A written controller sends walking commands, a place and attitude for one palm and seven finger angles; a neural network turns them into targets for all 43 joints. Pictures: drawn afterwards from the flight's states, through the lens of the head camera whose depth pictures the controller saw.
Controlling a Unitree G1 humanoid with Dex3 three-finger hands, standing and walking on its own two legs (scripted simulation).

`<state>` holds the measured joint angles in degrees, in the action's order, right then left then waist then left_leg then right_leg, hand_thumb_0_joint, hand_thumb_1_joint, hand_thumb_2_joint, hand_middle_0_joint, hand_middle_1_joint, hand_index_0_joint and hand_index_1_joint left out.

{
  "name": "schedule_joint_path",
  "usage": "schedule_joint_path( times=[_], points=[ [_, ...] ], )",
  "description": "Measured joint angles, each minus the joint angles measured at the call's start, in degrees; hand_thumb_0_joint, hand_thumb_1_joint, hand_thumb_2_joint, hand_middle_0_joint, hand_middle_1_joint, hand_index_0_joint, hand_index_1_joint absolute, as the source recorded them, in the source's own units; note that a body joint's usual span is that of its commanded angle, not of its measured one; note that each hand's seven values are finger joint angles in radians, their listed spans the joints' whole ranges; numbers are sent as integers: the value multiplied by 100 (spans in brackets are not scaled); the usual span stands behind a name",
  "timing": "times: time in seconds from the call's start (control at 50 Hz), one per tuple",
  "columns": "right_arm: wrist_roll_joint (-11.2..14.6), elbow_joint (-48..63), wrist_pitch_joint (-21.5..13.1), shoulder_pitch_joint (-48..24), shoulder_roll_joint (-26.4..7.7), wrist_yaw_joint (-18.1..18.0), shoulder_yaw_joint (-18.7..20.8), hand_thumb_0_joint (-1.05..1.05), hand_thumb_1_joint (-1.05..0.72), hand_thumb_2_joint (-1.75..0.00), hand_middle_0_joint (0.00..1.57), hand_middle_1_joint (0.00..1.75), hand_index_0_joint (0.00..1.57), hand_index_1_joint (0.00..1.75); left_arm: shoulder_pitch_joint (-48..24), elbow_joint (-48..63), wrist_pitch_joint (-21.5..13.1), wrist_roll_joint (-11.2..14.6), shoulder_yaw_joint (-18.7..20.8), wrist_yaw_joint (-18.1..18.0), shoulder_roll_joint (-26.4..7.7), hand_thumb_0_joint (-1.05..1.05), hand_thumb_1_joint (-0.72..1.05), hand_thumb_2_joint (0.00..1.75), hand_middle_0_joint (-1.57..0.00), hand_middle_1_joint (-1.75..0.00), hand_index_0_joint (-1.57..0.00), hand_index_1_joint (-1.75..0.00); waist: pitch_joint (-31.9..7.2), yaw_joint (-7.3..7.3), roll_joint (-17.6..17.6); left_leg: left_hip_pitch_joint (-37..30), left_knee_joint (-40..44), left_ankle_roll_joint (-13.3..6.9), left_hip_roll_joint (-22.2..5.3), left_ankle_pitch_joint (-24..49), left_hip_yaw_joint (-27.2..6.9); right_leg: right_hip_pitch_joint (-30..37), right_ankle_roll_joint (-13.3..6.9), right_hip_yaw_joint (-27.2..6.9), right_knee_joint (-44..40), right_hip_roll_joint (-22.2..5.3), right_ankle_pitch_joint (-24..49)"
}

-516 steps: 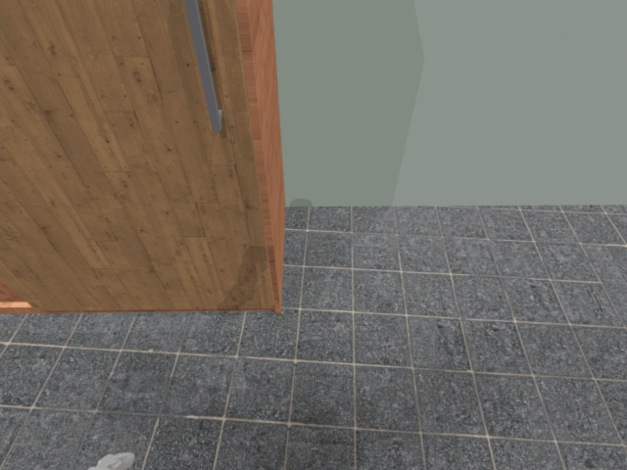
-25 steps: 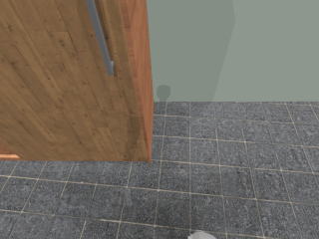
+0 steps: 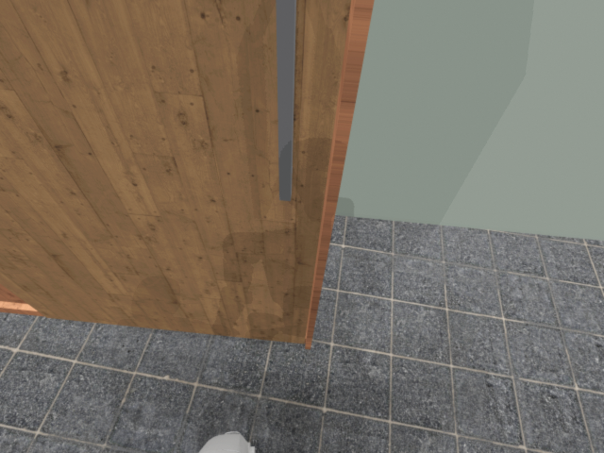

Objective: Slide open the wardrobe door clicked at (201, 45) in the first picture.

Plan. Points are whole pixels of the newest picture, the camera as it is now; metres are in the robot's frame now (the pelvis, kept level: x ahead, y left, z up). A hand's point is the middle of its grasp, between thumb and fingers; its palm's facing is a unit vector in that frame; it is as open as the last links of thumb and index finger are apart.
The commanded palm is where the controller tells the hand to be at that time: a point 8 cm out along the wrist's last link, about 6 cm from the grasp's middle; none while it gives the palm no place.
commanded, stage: shuffle to correct the standing spot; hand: right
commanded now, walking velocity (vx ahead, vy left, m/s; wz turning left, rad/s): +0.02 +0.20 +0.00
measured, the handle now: (287, 98) +0.46 +0.07 +0.22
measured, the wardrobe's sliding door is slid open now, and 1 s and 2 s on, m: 0.00 0.00 0.00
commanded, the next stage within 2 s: come to a stop and stand still in 0.96 s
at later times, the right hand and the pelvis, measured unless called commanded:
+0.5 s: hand out of the picture +0.11 -0.13 -0.17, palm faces +0.03 +0.99 -0.11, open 7.4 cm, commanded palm none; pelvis +0.08 +0.05 +0.03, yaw +0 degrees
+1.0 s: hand (308, 448) +0.15 +0.00 -0.16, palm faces +0.00 +0.98 -0.20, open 7.4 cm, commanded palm none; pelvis +0.05 +0.18 +0.01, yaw -2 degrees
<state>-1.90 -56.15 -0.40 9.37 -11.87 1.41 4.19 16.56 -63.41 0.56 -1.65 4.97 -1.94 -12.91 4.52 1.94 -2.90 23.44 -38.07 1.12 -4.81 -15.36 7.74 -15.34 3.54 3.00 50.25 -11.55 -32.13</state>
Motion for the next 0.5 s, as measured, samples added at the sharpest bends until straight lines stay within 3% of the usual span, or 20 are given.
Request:
schedule_joint_path(
  times=[0.06, 0.12, 0.2, 0.26, 0.28, 0.3, 0.34, 0.42, 0.5],
  points=[
    [3, 36, 8, 19, 127, -114, -59, 0, -91, -90, 20, 29, 19, 30, -59, 17, 125, 48, -34, -32, -40, 1, 91, 89, -20, -30, -20, -29, -12, -85, 14, -318, 232, -63, 39, -85, 115, -652, -163, -81, 1499, 357, -115],
    [-8, 10, 60, 113, 213, -203, -128, 0, -91, -90, 20, 29, 19, 30, -223, 148, 142, 32, -68, -4, -1, 1, 91, 89, -20, -30, -20, -29, -40, -105, 79, -652, 593, -176, 148, -55, 268, -1049, -184, 123, 1703, 527, 201],
    [-36, -53, 159, 268, 254, -265, -184, 0, -92, -90, 20, 29, 20, 30, -506, 369, 109, 19, -142, -1, 139, 1, 91, 89, -20, -30, -20, -29, -81, -153, 190, -894, 807, -255, 359, -108, 410, -1133, -197, 418, 812, 628, 447],
    [-8, -102, 242, 383, 210, -250, -182, 0, -92, -90, 20, 29, 20, 30, -658, 503, 12, 22, -218, -19, 292, 1, 91, 89, -20, -30, -20, -29, -97, -208, 317, -928, 615, -270, 502, -314, 455, -762, -221, 602, -580, 680, 1047],
    [24, -114, 271, 438, 186, -238, -174, 0, -92, -90, 20, 29, 20, 30, -676, 534, -49, 13, -244, -27, 347, 1, 91, 89, -20, -30, -20, -29, -114, -214, 385, -881, 407, -259, 514, -452, 448, -588, -438, 651, -972, 693, 1294],
    [53, -149, 306, 461, 151, -230, -161, 0, -92, -90, 20, 29, 20, 30, -699, 546, -107, 2, -267, -41, 424, 1, 91, 89, -20, -30, -20, -29, -116, -218, 510, -754, -5, -205, 489, -741, 329, -552, -659, 698, -954, 721, 1233],
    [40, -185, 397, 509, 116, -217, -144, 1, -92, -90, 20, 29, 20, 30, -723, 571, -153, -10, -334, -60, 524, 0, 91, 89, -20, -30, -20, -29, -116, -239, 640, -325, -1293, -104, 570, -1293, -118, -459, -842, 783, -908, 682, 1034],
    [-15, -196, 467, 449, 70, -167, -65, 1, -92, -90, 20, 29, 20, 30, -669, 577, -205, 7, -348, -192, 583, 0, 92, 89, -20, -30, -21, -30, -35, -206, 648, 346, -2979, 110, 547, -1004, -665, -128, -715, 801, -1446, 562, 1230],
    [-6, -81, 503, 331, -43, -149, 4, 1, -91, -90, 20, 29, 20, 30, -536, 493, -194, 13, -325, -185, 525, 0, 92, 89, -20, -30, -21, -30, 58, -193, 582, 660, -3217, 246, 355, -518, -944, 80, -616, 740, -1978, 399, 1536]
  ],
)
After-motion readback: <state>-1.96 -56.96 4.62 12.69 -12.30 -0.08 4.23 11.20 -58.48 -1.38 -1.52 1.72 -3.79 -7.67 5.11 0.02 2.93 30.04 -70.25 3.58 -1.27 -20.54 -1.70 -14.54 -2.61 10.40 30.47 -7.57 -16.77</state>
